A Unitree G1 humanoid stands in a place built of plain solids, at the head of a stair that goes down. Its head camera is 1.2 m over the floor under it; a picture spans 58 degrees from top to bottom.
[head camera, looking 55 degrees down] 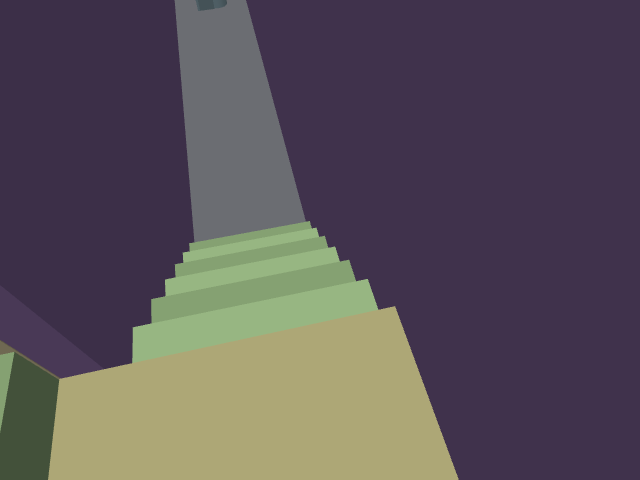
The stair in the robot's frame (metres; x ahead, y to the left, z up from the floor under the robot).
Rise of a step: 0.21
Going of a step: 0.22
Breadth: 0.86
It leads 13 degrees to the left of straight ahead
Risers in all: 7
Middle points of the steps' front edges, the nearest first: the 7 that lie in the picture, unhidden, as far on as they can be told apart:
0.50 0.19 0.00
0.71 0.24 -0.21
0.93 0.29 -0.42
1.15 0.34 -0.63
1.37 0.39 -0.85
1.58 0.44 -1.06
1.80 0.49 -1.27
